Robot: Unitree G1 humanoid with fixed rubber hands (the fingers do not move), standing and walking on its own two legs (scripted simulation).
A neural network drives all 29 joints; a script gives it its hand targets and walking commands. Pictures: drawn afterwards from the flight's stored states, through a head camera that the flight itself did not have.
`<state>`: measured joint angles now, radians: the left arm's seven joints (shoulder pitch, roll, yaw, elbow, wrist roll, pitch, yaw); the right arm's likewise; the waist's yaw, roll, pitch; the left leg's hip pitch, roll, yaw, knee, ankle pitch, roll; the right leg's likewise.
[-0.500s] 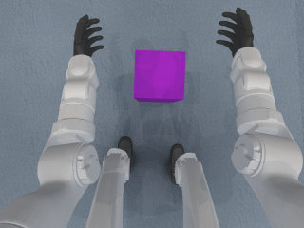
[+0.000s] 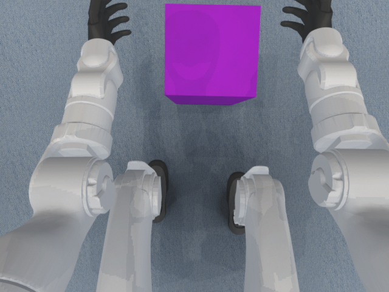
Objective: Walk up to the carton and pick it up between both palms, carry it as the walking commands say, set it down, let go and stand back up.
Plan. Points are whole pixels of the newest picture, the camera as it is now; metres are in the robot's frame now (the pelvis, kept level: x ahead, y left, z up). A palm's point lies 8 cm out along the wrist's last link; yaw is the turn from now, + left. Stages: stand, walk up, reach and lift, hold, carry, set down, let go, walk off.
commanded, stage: reach and lift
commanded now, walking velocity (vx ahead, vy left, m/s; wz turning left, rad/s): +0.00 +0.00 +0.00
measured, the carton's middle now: (207, 68) +0.52 -0.01 -0.33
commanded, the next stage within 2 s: none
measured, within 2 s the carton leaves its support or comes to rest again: neither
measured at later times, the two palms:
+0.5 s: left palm (125, 61) +0.51 +0.18 -0.27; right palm (282, 53) +0.54 -0.17 -0.26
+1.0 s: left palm (133, 57) +0.52 +0.16 -0.27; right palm (280, 49) +0.55 -0.16 -0.25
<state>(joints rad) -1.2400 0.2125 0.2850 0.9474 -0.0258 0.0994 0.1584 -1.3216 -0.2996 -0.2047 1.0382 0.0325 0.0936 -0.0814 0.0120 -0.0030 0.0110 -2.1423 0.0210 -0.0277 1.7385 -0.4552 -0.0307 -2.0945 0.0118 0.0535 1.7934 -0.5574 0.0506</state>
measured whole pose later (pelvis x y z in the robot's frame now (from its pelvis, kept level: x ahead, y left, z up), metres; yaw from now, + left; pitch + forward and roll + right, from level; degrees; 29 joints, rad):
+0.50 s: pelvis -0.02 -0.01 -0.09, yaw +1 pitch +41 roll +1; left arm -1.44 0.32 0.14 1.15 -0.18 0.03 0.15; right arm -1.53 -0.37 -0.06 1.20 0.19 0.04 -0.11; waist 0.01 0.00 0.31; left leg -2.29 0.01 -0.04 2.05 -0.47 -0.05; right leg -2.24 0.03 0.06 2.12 -0.60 0.05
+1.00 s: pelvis -0.02 -0.01 -0.09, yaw +0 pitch +40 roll +1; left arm -1.47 0.29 0.16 1.17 -0.15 0.04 0.13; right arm -1.55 -0.33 -0.08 1.21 0.15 0.05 -0.10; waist 0.01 0.00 0.31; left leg -2.27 0.01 -0.05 2.06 -0.48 -0.06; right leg -2.23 0.03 0.06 2.14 -0.60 0.05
